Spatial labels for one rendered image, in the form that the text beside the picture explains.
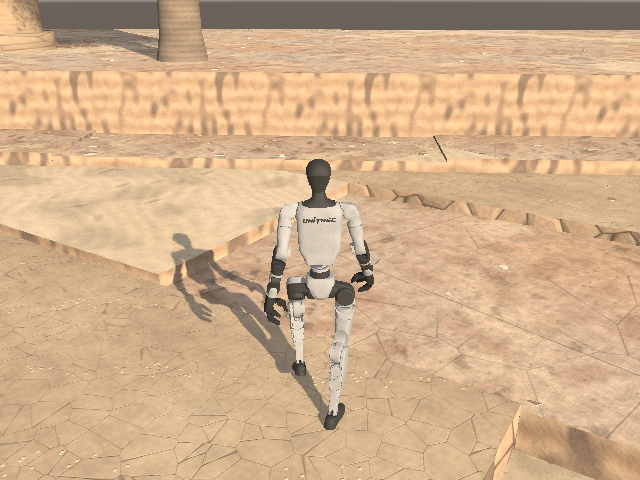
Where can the left robot hand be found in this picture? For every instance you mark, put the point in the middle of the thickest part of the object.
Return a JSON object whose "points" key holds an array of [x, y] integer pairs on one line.
{"points": [[269, 309]]}

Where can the right robot hand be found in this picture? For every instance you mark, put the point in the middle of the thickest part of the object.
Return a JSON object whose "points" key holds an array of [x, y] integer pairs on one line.
{"points": [[360, 277]]}

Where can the robot left forearm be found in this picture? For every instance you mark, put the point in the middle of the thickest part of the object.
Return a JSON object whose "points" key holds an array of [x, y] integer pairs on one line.
{"points": [[276, 275]]}

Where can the left robot upper arm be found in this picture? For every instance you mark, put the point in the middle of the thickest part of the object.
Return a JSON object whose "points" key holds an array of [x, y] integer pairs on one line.
{"points": [[287, 213]]}

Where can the robot right thigh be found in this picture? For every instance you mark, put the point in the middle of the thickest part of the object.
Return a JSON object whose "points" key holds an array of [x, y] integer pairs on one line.
{"points": [[344, 312]]}

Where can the robot thigh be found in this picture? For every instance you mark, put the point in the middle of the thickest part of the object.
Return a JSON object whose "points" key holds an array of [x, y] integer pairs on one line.
{"points": [[296, 291], [344, 312]]}

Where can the robot right forearm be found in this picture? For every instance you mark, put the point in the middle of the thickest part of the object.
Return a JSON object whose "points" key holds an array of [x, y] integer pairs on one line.
{"points": [[365, 262]]}

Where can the robot left thigh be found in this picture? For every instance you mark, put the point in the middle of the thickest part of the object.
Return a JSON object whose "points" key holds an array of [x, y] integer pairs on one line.
{"points": [[296, 291]]}

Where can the right robot upper arm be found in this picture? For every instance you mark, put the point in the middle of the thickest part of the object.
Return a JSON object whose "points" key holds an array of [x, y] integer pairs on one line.
{"points": [[351, 213]]}

